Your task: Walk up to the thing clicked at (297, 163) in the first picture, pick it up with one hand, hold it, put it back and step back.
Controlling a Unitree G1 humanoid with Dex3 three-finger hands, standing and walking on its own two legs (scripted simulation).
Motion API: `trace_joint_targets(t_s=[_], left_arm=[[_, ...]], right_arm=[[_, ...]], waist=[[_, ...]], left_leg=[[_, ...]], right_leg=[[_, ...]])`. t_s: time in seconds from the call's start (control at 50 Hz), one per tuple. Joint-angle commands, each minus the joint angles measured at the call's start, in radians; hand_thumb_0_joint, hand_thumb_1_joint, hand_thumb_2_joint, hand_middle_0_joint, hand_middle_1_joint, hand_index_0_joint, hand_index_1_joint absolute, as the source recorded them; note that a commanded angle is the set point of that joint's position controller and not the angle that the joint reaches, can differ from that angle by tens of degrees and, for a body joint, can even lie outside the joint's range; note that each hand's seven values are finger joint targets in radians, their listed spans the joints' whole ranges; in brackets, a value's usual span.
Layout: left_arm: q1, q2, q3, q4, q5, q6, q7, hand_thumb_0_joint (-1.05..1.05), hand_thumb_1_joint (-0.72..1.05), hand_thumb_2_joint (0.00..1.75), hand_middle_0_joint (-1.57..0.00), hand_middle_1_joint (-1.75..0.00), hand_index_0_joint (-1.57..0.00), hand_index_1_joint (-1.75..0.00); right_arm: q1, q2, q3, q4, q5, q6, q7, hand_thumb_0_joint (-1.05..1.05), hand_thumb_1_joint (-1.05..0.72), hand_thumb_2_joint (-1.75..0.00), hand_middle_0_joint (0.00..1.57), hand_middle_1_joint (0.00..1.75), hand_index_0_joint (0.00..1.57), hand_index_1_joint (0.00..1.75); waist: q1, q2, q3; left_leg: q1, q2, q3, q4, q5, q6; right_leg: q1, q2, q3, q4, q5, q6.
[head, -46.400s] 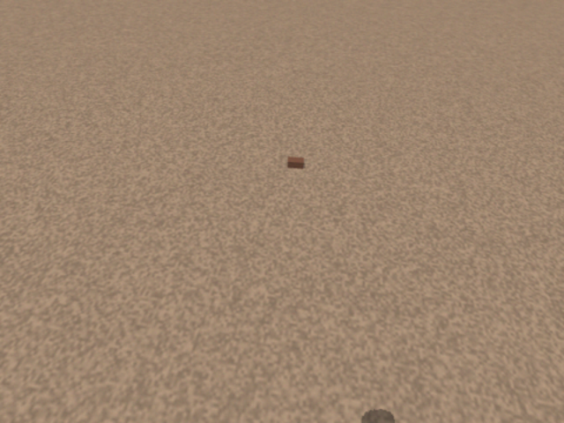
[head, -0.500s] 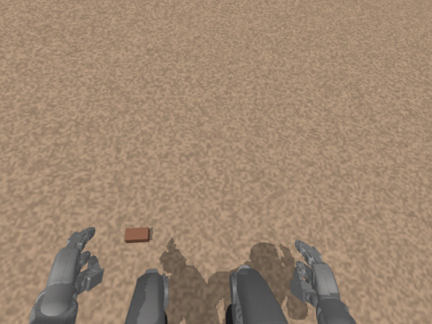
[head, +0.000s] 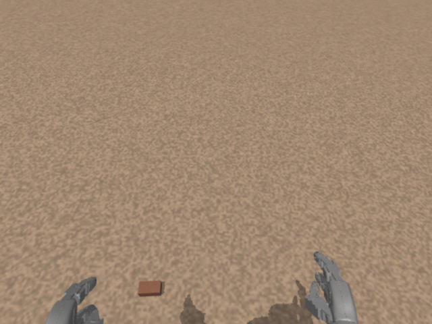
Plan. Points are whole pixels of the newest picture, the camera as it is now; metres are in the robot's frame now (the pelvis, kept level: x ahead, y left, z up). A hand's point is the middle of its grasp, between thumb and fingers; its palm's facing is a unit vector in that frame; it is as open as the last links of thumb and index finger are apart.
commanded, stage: home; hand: left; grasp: from above
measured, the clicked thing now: (150, 288) +0.41 +0.20 -0.69
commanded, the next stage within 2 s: stand in 1.82 s
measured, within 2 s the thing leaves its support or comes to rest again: neither
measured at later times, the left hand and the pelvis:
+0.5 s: hand (102, 322) +0.17 +0.18 -0.04, palm faces +0.05 -0.98 -0.19, open 7.4 cm; pelvis +0.00 +0.00 +0.00, yaw +0 degrees
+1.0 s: hand out of the picture +0.16 +0.17 -0.04, palm faces +0.05 -0.98 -0.19, open 7.4 cm; pelvis +0.00 +0.00 +0.00, yaw +0 degrees
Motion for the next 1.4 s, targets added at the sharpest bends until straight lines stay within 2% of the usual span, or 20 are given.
trace_joint_targets(t_s=[0.0, 0.14, 0.2, 0.26, 0.3, 0.34, 0.4, 0.5, 0.54, 0.6, 0.76, 0.88, 0.94, 1.1, 1.12, 1.16, 1.2, 1.22, 1.28, 1.38], left_arm=[[-0.065, 0.105, 0.060, -0.200, 0.013, -0.060, -0.002, 0.00, 0.90, 0.90, -0.20, -0.30, -0.20, -0.30], [-0.038, 0.105, 0.059, -0.182, 0.019, -0.069, 0.001, 0.00, 0.90, 0.90, -0.20, -0.30, -0.20, -0.30], [-0.045, 0.100, 0.049, -0.172, 0.018, -0.072, 0.003, 0.00, 0.90, 0.90, -0.20, -0.30, -0.20, -0.30], [-0.038, 0.097, 0.051, -0.167, 0.017, -0.073, 0.005, 0.00, 0.90, 0.90, -0.20, -0.30, -0.20, -0.30], [-0.034, 0.101, 0.057, -0.176, 0.016, -0.073, 0.005, 0.00, 0.90, 0.90, -0.20, -0.30, -0.20, -0.30], [-0.040, 0.099, 0.050, -0.175, 0.016, -0.073, 0.003, 0.00, 0.90, 0.90, -0.20, -0.30, -0.20, -0.30], [-0.027, 0.099, 0.057, -0.164, 0.015, -0.073, 0.004, 0.00, 0.90, 0.90, -0.20, -0.30, -0.20, -0.30], [-0.042, 0.104, 0.061, -0.160, 0.012, -0.076, 0.004, 0.00, 0.90, 0.90, -0.20, -0.30, -0.20, -0.30], [-0.030, 0.101, 0.057, -0.164, 0.016, -0.073, 0.002, 0.00, 0.90, 0.90, -0.20, -0.30, -0.20, -0.30], [-0.047, 0.103, 0.055, -0.161, 0.017, -0.075, 0.002, 0.00, 0.90, 0.90, -0.20, -0.30, -0.20, -0.30], [-0.051, 0.108, 0.060, -0.171, 0.014, -0.078, 0.000, 0.00, 0.90, 0.90, -0.20, -0.30, -0.20, -0.30], [-0.031, 0.103, 0.052, -0.170, 0.018, -0.076, 0.002, 0.00, 0.90, 0.90, -0.20, -0.30, -0.20, -0.30], [-0.049, 0.102, 0.050, -0.171, 0.014, -0.079, 0.001, 0.00, 0.90, 0.90, -0.20, -0.30, -0.20, -0.30], [-0.045, 0.104, 0.048, -0.172, 0.016, -0.076, 0.002, 0.00, 0.90, 0.90, -0.20, -0.30, -0.20, -0.30], [-0.044, 0.113, 0.062, -0.176, 0.019, -0.077, 0.003, 0.00, 0.90, 0.90, -0.20, -0.30, -0.20, -0.30], [-0.035, 0.102, 0.051, -0.168, 0.017, -0.074, 0.001, 0.00, 0.90, 0.90, -0.20, -0.30, -0.20, -0.30], [-0.037, 0.100, 0.048, -0.161, 0.016, -0.072, 0.002, 0.00, 0.90, 0.90, -0.20, -0.30, -0.20, -0.30], [-0.041, 0.113, 0.066, -0.163, 0.013, -0.072, 0.003, 0.00, 0.90, 0.90, -0.20, -0.30, -0.20, -0.30], [-0.040, 0.099, 0.042, -0.169, 0.018, -0.072, 0.001, 0.00, 0.90, 0.90, -0.20, -0.30, -0.20, -0.30], [-0.035, 0.111, 0.060, -0.175, 0.015, -0.071, 0.003, 0.00, 0.90, 0.90, -0.20, -0.30, -0.20, -0.30]], right_arm=[[-0.057, -0.122, -0.049, -0.139, -0.007, -0.062, -0.007, 0.00, -0.90, -0.90, 0.20, 0.30, 0.20, 0.30], [-0.066, -0.122, -0.045, -0.126, -0.013, -0.065, -0.004, 0.00, -0.90, -0.90, 0.20, 0.30, 0.20, 0.30], [-0.068, -0.121, -0.044, -0.126, -0.013, -0.063, -0.004, 0.00, -0.90, -0.90, 0.20, 0.30, 0.20, 0.30], [-0.076, -0.116, -0.041, -0.127, -0.011, -0.063, -0.004, 0.00, -0.90, -0.90, 0.20, 0.30, 0.20, 0.30], [-0.072, -0.118, -0.044, -0.127, -0.013, -0.064, -0.006, 0.00, -0.90, -0.90, 0.20, 0.30, 0.20, 0.30], [-0.064, -0.121, -0.046, -0.123, -0.014, -0.066, -0.006, 0.00, -0.90, -0.90, 0.20, 0.30, 0.20, 0.30], [-0.061, -0.121, -0.047, -0.119, -0.013, -0.066, -0.008, 0.00, -0.90, -0.90, 0.20, 0.30, 0.20, 0.30], [-0.074, -0.121, -0.046, -0.122, -0.013, -0.063, -0.007, 0.00, -0.90, -0.90, 0.20, 0.30, 0.20, 0.30], [-0.066, -0.120, -0.047, -0.121, -0.013, -0.065, -0.007, 0.00, -0.90, -0.90, 0.20, 0.30, 0.20, 0.30], [-0.076, -0.122, -0.048, -0.123, -0.012, -0.064, -0.006, 0.00, -0.90, -0.90, 0.20, 0.30, 0.20, 0.30], [-0.077, -0.123, -0.048, -0.125, -0.010, -0.066, -0.006, 0.00, -0.90, -0.90, 0.20, 0.30, 0.20, 0.30], [-0.068, -0.121, -0.049, -0.123, -0.010, -0.068, -0.007, 0.00, -0.90, -0.90, 0.20, 0.30, 0.20, 0.30], [-0.076, -0.120, -0.047, -0.123, -0.012, -0.067, -0.007, 0.00, -0.90, -0.90, 0.20, 0.30, 0.20, 0.30], [-0.077, -0.120, -0.048, -0.120, -0.011, -0.066, -0.007, 0.00, -0.90, -0.90, 0.20, 0.30, 0.20, 0.30], [-0.067, -0.120, -0.051, -0.119, -0.013, -0.066, -0.008, 0.00, -0.90, -0.90, 0.20, 0.30, 0.20, 0.30], [-0.067, -0.119, -0.051, -0.120, -0.013, -0.064, -0.007, 0.00, -0.90, -0.90, 0.20, 0.30, 0.20, 0.30], [-0.072, -0.118, -0.050, -0.123, -0.013, -0.065, -0.007, 0.00, -0.90, -0.90, 0.20, 0.30, 0.20, 0.30], [-0.063, -0.122, -0.054, -0.117, -0.013, -0.065, -0.008, 0.00, -0.90, -0.90, 0.20, 0.30, 0.20, 0.30], [-0.074, -0.119, -0.050, -0.122, -0.012, -0.064, -0.006, 0.00, -0.90, -0.90, 0.20, 0.30, 0.20, 0.30], [-0.067, -0.125, -0.055, -0.120, -0.012, -0.063, -0.007, 0.00, -0.90, -0.90, 0.20, 0.30, 0.20, 0.30]], waist=[[-0.004, 0.008, -0.039], [0.004, 0.043, -0.056], [-0.001, 0.011, -0.053], [0.008, 0.006, -0.036], [0.012, 0.011, -0.057], [-0.002, 0.005, -0.064], [0.007, 0.002, -0.068], [0.009, -0.014, -0.032], [0.008, 0.002, -0.055], [0.010, 0.003, -0.017], [0.008, 0.004, -0.017], [0.004, 0.004, -0.061], [0.002, -0.004, -0.028], [0.006, -0.002, -0.033], [0.006, 0.010, -0.053], [0.005, 0.016, -0.057], [0.002, -0.010, -0.038], [0.002, -0.012, -0.048], [0.007, 0.010, -0.026], [0.006, 0.012, -0.042]], left_leg=[[0.125, -0.036, 0.035, -0.173, 0.216, 0.025], [0.144, -0.032, 0.026, -0.186, 0.221, 0.020], [0.139, -0.032, 0.022, -0.184, 0.230, 0.023], [0.120, -0.034, 0.024, -0.190, 0.191, 0.025], [0.129, -0.032, 0.025, -0.187, 0.212, 0.022], [0.143, -0.032, 0.029, -0.176, 0.244, 0.023], [0.144, -0.030, 0.024, -0.173, 0.278, 0.022], [0.116, -0.033, 0.032, -0.182, 0.205, 0.027], [0.131, -0.034, 0.033, -0.179, 0.224, 0.026], [0.115, -0.031, 0.031, -0.193, 0.182, 0.025], [0.105, -0.034, 0.039, -0.195, 0.123, 0.027], [0.136, -0.031, 0.037, -0.176, 0.205, 0.025], [0.116, -0.031, 0.034, -0.179, 0.183, 0.027], [0.122, -0.031, 0.035, -0.175, 0.215, 0.026], [0.134, -0.029, 0.033, -0.176, 0.225, 0.024], [0.143, -0.028, 0.031, -0.174, 0.252, 0.022], [0.130, -0.027, 0.031, -0.171, 0.240, 0.025], [0.131, -0.030, 0.034, -0.165, 0.242, 0.027], [0.124, -0.029, 0.035, -0.178, 0.212, 0.024], [0.135, -0.023, 0.027, -0.186, 0.202, 0.023]], right_leg=[[0.026, 0.050, -0.030, -0.153, 0.190, -0.029], [0.036, 0.054, -0.033, -0.143, 0.188, -0.034], [0.044, 0.055, -0.035, -0.148, 0.199, -0.032], [0.039, 0.054, -0.034, -0.157, 0.168, -0.030], [0.048, 0.055, -0.033, -0.153, 0.183, -0.031], [0.054, 0.054, -0.029, -0.149, 0.213, -0.031], [0.060, 0.055, -0.032, -0.141, 0.237, -0.031], [0.057, 0.051, -0.028, -0.164, 0.183, -0.027], [0.058, 0.050, -0.026, -0.158, 0.200, -0.028], [0.038, 0.053, -0.029, -0.161, 0.160, -0.029], [0.036, 0.048, -0.022, -0.175, 0.109, -0.028], [0.047, 0.050, -0.022, -0.157, 0.181, -0.029], [0.038, 0.049, -0.024, -0.164, 0.165, -0.026], [0.050, 0.048, -0.023, -0.160, 0.192, -0.026], [0.053, 0.050, -0.023, -0.150, 0.198, -0.029], [0.053, 0.051, -0.026, -0.147, 0.218, -0.030], [0.047, 0.051, -0.027, -0.154, 0.212, -0.026], [0.056, 0.048, -0.023, -0.156, 0.218, -0.024], [0.044, 0.049, -0.023, -0.157, 0.186, -0.028], [0.041, 0.053, -0.028, -0.151, 0.173, -0.030]])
